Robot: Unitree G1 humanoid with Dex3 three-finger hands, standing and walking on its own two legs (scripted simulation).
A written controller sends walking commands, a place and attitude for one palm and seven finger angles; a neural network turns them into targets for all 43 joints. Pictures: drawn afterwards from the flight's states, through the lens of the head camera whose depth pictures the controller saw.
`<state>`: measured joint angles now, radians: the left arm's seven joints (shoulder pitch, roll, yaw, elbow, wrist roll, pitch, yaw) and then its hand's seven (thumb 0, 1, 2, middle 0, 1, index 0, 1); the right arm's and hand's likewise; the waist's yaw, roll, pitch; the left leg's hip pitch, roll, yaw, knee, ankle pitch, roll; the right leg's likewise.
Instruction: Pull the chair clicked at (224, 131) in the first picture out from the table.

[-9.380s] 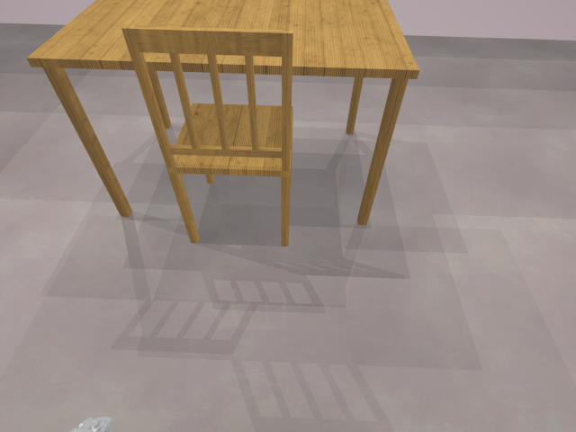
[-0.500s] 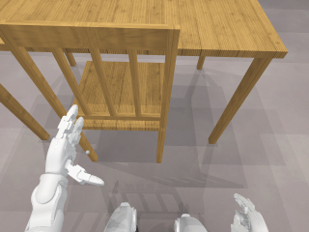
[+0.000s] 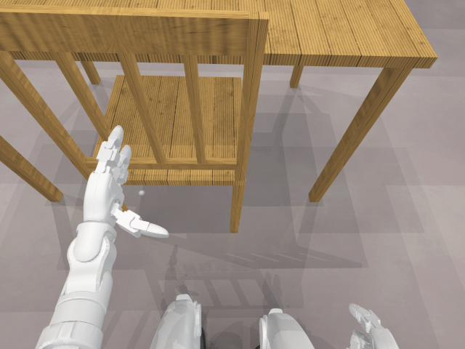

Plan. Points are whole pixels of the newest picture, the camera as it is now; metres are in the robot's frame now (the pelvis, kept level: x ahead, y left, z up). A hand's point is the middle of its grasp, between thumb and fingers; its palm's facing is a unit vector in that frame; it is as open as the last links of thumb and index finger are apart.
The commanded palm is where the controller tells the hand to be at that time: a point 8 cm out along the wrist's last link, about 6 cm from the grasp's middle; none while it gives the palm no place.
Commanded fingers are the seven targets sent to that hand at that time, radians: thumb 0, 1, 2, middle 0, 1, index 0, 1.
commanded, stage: aim the fingers beside a spindle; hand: left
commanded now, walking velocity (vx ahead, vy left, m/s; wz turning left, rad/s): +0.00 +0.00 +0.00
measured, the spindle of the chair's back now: (147, 118) +0.54 +0.18 +0.02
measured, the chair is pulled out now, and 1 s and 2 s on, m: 0.00 0.00 0.00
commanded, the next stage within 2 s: push the fingers through the gap in 0.76 s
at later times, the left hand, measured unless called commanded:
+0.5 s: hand (148, 185) +0.39 +0.15 +0.01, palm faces -0.01 -1.00 -0.04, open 16.9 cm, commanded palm +0.37 +0.20 +0.02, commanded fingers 0.00 -0.50 0.30 -0.06 -0.08 -0.06 -0.08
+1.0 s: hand (149, 182) +0.39 +0.15 +0.01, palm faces +0.01 -1.00 -0.05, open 16.9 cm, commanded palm +0.38 +0.20 +0.01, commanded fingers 0.00 -0.50 0.30 -0.06 -0.08 -0.06 -0.08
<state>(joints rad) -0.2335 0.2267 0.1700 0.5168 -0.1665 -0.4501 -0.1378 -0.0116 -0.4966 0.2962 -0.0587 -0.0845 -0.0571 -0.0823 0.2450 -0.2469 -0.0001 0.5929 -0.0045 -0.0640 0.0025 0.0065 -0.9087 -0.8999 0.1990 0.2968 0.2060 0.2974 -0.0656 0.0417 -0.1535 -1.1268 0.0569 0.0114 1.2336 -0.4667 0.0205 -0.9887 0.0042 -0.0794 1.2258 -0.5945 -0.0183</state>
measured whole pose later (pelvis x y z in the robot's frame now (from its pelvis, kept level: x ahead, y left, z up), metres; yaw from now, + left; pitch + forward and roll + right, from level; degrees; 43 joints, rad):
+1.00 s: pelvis +0.00 +0.00 -0.01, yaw +0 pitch +23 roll -3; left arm -0.36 0.24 0.19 0.65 -0.14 -0.49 -0.11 -0.01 -0.50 0.30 -0.06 -0.08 -0.06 -0.08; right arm 0.23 -0.25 0.00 0.59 -0.01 -0.01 0.01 0.00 -0.91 -0.90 0.20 0.30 0.21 0.30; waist -0.07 0.04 -0.16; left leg -1.19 0.06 0.00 1.28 -0.48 0.02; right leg -1.05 0.01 -0.08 1.27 -0.61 -0.02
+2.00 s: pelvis +0.00 +0.01 -0.02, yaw -2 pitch +27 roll -4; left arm -0.80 0.36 0.33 1.06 -0.05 -0.50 -0.08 -0.01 -0.50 0.30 -0.06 -0.08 -0.06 -0.08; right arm 0.31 -0.24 0.01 0.64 -0.05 0.07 0.04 0.00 -0.91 -0.90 0.20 0.30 0.21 0.30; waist -0.16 0.06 -0.15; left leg -1.31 0.07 0.01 1.32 -0.49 0.03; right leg -1.16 0.02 -0.08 1.29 -0.61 -0.01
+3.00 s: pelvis +0.00 +0.00 -0.02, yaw -2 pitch +27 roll -4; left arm -0.81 0.37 0.33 1.07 -0.05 -0.52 -0.08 -0.01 -0.42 0.33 -0.30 -0.83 -0.27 -0.83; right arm 0.31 -0.25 0.01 0.63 -0.05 0.11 0.05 0.00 -0.91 -0.90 0.20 0.30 0.21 0.30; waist -0.16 0.05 -0.15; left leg -1.31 0.07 -0.01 1.32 -0.49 0.02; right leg -1.16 0.03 -0.09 1.29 -0.61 -0.02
